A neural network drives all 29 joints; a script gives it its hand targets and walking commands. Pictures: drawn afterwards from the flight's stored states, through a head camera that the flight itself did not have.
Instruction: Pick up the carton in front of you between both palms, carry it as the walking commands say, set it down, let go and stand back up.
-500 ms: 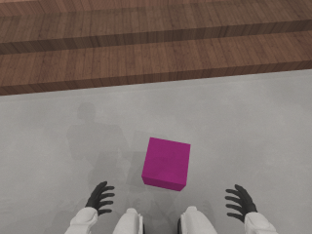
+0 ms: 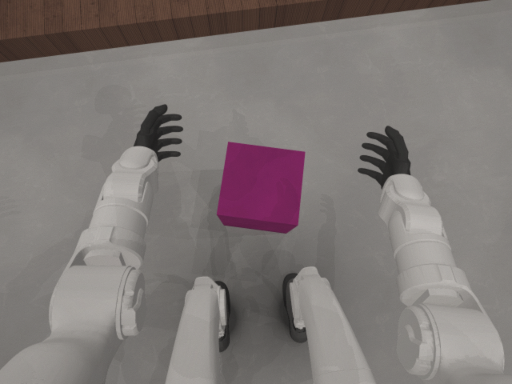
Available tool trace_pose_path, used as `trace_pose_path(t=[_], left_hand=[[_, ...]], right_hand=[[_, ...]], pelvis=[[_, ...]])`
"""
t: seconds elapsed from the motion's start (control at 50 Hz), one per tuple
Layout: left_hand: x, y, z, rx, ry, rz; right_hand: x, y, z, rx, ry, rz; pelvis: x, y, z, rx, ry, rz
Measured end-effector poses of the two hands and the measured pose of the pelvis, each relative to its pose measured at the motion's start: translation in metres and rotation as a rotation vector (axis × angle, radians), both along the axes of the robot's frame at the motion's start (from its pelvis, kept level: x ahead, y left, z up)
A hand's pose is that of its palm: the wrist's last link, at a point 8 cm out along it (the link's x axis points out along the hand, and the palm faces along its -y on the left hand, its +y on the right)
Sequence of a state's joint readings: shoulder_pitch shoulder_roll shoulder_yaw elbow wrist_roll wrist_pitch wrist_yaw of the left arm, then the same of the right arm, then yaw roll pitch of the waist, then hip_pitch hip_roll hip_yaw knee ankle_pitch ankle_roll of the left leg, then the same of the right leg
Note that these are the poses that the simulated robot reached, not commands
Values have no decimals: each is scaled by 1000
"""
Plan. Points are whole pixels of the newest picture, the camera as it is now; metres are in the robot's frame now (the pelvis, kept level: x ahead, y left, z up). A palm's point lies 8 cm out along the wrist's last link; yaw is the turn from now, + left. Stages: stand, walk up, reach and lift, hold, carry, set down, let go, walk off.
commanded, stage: reach and lift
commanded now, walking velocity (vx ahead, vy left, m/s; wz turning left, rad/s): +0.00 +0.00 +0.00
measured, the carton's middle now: (260, 192) +0.48 -0.04 -0.53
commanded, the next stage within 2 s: none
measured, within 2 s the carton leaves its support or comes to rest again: leaves its support in 1.90 s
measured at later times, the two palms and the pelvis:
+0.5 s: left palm (172, 141) +0.53 +0.14 -0.21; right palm (362, 162) +0.45 -0.23 -0.20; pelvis +0.02 +0.00 -0.07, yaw -2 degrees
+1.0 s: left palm (194, 175) +0.52 +0.14 -0.43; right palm (330, 191) +0.45 -0.23 -0.42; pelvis -0.04 +0.00 -0.26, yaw -3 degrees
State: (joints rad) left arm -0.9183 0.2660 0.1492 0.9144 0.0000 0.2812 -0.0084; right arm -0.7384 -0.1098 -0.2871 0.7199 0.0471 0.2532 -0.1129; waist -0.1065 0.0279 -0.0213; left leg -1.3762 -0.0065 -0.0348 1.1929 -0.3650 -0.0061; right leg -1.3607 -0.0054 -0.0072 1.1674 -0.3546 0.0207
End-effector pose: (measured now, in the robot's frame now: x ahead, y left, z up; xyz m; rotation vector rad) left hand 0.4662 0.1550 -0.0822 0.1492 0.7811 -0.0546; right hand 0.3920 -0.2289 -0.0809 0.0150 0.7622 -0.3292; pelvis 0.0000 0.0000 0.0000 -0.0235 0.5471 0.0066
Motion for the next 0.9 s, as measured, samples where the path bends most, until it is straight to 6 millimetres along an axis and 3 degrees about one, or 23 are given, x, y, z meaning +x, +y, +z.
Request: trace_pose_path(t=[0.18, 0.28, 0.36, 0.5, 0.7, 0.9], left_hand=[[65, -5, -11, -14, -110, -16], [79, -6, -27, -19, -120, -25], [79, -8, -50, -25, -110, -24], [67, -11, -123, -26, -73, -12], [50, -9, -240, -19, -88, 6], [55, -14, -313, -17, -81, 19]], right_hand=[[54, -4, -12, -15, -112, -16], [66, -5, -26, -16, -121, -11], [67, -5, -48, -14, -108, -12], [61, -3, -115, -9, -62, -6], [49, -4, -230, -15, -50, -5], [52, -2, -309, 2, -42, -11]], pelvis=[[5, 2, -11, -7, 154, 1], [15, 2, -13, -8, 231, -3], [23, 2, -23, -10, 288, -9], [23, 3, -66, -15, 366, -18], [-4, 4, -159, -18, 347, -27], [-33, 5, -234, -18, 221, -30]])
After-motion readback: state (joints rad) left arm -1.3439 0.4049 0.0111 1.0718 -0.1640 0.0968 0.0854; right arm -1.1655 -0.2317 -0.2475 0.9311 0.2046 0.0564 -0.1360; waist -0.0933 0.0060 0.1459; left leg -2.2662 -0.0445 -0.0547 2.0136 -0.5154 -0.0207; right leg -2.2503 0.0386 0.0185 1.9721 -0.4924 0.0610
